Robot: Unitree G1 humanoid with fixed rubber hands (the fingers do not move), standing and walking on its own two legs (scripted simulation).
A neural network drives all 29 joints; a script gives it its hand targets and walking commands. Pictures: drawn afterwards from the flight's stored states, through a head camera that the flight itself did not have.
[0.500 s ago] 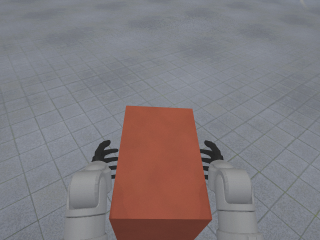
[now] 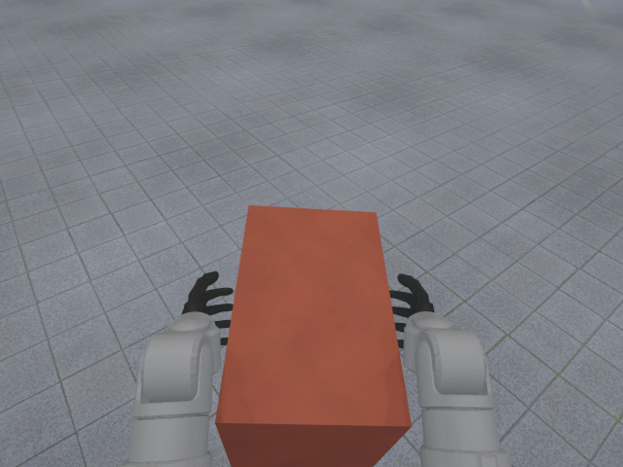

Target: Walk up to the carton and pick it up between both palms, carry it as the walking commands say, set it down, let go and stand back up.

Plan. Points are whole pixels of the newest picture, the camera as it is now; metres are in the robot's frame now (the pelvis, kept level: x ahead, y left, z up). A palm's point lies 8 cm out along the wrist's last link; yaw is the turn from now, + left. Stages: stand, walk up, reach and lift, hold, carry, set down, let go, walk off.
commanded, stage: carry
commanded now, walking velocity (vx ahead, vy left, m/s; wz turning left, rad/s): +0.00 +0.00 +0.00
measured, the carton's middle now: (307, 334) +0.33 +0.00 +0.01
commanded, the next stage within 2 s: hold in 0.88 s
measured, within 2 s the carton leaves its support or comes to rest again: neither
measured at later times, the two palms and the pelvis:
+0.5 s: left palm (189, 325) +0.30 +0.15 +0.08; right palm (409, 325) +0.30 -0.12 +0.08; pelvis +0.01 +0.01 +0.00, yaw +0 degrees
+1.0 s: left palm (191, 345) +0.30 +0.15 +0.04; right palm (402, 344) +0.30 -0.12 +0.04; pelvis +0.01 +0.02 +0.01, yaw +5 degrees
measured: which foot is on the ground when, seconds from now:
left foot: down 0.00-1.00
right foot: down 0.00-1.00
